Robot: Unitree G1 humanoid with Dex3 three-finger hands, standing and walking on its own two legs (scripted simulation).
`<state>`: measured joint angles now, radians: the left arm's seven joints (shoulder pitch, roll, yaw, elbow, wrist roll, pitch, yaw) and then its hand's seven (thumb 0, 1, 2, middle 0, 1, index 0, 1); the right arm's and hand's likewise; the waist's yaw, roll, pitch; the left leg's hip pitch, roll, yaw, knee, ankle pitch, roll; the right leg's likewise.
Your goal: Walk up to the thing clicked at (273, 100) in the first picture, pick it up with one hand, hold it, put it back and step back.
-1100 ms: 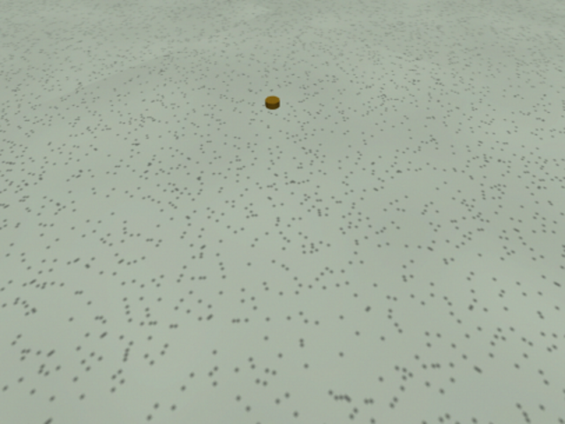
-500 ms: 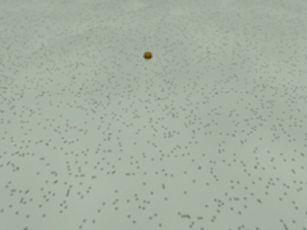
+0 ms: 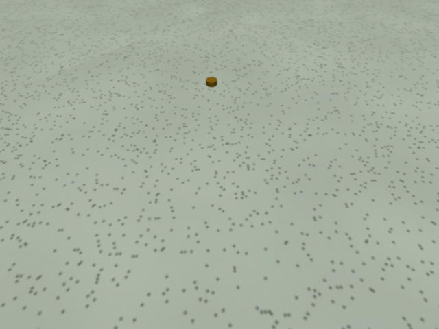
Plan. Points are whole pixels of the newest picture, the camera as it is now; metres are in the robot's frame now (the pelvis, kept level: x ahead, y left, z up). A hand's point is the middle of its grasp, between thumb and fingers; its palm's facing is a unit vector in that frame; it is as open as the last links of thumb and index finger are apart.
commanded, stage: stand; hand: left
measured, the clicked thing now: (211, 81) +2.06 +0.06 -0.76
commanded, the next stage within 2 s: walk up in 0.02 s
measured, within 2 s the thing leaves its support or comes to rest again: neither
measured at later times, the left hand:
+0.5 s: hand (99, 294) +0.23 +0.26 -0.13, palm faces -0.26 -0.79 -0.55, open 7.4 cm
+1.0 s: hand (172, 125) +0.77 +0.17 -0.14, palm faces -0.63 -0.58 -0.52, open 7.4 cm
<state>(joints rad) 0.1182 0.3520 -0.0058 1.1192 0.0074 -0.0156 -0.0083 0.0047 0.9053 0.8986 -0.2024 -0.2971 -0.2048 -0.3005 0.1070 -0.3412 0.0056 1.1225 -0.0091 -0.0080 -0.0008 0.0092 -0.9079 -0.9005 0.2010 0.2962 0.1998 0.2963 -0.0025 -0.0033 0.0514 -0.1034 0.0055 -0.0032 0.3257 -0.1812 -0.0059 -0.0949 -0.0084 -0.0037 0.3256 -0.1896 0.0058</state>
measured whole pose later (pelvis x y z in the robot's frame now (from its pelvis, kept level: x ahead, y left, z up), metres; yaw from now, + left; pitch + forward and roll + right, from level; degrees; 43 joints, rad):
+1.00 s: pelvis +0.48 +0.00 -0.01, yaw -38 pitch +1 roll +0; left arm 0.24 0.53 0.05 0.89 -0.03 -0.07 0.03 0.00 0.91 0.90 -0.20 -0.30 -0.21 -0.30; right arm 0.27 -0.42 -0.11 0.77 -0.05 0.02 0.10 0.01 -0.91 -0.90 0.20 0.30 0.20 0.30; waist -0.13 0.00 0.07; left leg -0.27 0.01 0.17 0.53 -0.28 0.06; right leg -0.60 -0.07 -0.05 1.12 -0.29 -0.03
